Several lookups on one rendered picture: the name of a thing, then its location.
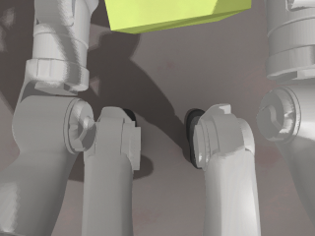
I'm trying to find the robot left upper arm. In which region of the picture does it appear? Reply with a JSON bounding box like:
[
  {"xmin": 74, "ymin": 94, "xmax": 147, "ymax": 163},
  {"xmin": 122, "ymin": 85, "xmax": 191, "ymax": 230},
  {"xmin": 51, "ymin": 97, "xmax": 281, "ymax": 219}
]
[{"xmin": 0, "ymin": 95, "xmax": 96, "ymax": 236}]

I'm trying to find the robot right foot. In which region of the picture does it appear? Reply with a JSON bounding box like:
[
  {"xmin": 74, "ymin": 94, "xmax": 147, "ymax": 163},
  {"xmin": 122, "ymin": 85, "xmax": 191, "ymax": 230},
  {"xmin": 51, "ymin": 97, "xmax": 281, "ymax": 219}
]
[{"xmin": 186, "ymin": 109, "xmax": 205, "ymax": 169}]

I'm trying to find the right robot forearm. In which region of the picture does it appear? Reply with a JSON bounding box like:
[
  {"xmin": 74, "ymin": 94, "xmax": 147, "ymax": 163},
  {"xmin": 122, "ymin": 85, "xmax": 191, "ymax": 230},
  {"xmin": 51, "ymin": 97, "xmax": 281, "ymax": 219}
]
[{"xmin": 264, "ymin": 0, "xmax": 315, "ymax": 86}]

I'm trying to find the robot right upper arm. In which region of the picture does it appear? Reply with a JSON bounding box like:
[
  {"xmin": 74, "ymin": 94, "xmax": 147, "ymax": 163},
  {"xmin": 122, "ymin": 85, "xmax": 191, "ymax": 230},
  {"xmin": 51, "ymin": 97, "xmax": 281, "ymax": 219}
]
[{"xmin": 256, "ymin": 85, "xmax": 315, "ymax": 228}]

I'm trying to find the left robot forearm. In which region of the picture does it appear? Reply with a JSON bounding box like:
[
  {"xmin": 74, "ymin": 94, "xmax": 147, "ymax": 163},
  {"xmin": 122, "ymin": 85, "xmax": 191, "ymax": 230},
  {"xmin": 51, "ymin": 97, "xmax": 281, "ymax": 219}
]
[{"xmin": 12, "ymin": 0, "xmax": 99, "ymax": 139}]

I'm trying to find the right robot shin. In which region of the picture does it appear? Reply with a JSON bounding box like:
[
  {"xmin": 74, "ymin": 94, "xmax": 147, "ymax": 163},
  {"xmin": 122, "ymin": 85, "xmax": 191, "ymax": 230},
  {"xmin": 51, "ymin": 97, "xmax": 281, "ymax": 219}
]
[{"xmin": 197, "ymin": 103, "xmax": 255, "ymax": 156}]

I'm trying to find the carton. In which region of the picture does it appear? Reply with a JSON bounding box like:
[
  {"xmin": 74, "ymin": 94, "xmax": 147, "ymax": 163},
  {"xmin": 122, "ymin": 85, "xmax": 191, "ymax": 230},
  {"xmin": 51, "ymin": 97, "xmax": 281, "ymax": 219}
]
[{"xmin": 104, "ymin": 0, "xmax": 252, "ymax": 34}]

